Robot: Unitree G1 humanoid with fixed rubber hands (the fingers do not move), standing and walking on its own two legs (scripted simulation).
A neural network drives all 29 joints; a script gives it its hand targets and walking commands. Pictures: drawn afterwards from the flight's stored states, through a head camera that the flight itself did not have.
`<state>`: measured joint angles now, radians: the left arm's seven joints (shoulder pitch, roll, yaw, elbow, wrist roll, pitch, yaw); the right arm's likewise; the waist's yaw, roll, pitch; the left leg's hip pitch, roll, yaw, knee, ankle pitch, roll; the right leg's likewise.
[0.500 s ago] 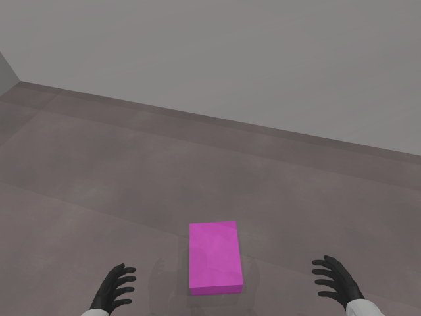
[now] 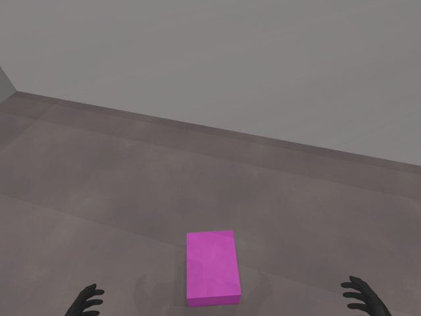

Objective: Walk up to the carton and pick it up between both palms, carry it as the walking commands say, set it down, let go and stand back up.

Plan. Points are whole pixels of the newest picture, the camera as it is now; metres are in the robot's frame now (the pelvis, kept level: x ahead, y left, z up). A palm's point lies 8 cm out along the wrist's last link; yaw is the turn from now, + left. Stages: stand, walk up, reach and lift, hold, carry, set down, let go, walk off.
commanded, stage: stand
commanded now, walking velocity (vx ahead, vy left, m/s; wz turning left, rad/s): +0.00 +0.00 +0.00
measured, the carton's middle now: (211, 267) +0.44 +0.02 -0.70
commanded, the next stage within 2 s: none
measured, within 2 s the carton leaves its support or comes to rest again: neither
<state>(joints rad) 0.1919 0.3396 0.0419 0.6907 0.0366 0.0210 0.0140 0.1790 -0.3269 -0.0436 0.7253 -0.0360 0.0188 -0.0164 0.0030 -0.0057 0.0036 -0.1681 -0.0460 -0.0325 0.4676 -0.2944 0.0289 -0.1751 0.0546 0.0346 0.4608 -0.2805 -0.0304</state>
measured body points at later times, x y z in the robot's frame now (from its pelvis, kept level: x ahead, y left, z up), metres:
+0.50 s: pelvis +0.00 +0.00 +0.00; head +0.00 +0.01 +0.45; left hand +0.13 +0.30 -0.10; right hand +0.12 -0.30 -0.10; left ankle -0.03 +0.10 -0.74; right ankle -0.02 -0.10 -0.74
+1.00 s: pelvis -0.01 +0.00 +0.01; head -0.02 +0.01 +0.46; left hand +0.10 +0.31 -0.11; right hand +0.09 -0.31 -0.10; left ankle -0.03 +0.10 -0.74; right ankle -0.02 -0.10 -0.74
